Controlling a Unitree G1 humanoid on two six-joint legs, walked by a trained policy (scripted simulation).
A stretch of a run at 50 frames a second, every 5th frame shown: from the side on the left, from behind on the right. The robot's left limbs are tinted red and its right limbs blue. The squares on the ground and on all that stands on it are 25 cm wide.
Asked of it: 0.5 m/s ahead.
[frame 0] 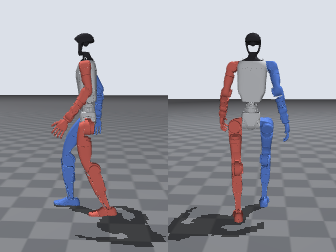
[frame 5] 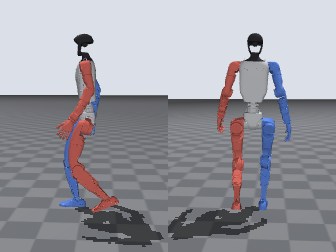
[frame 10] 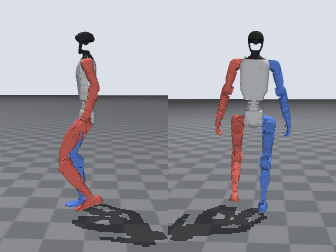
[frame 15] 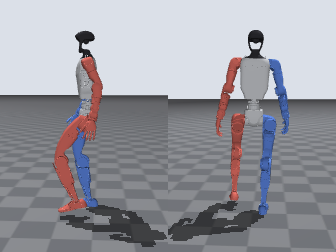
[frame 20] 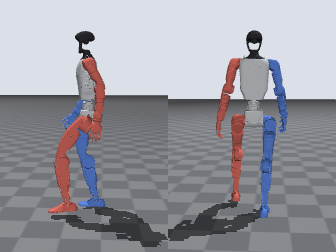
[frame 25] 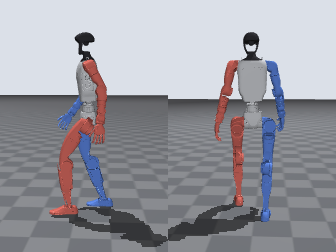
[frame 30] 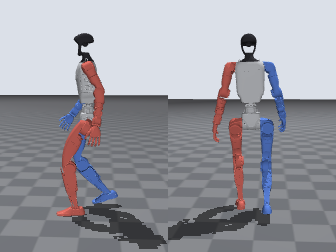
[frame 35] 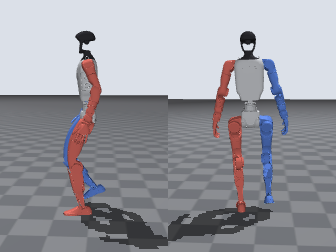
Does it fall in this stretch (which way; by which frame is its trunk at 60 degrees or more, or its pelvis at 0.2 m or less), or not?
no
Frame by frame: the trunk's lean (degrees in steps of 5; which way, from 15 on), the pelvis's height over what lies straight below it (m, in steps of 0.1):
0: 5, 0.8
5: 5, 0.8
10: 5, 0.8
15: 5, 0.8
20: 5, 0.8
25: 5, 0.8
30: 5, 0.8
35: 5, 0.8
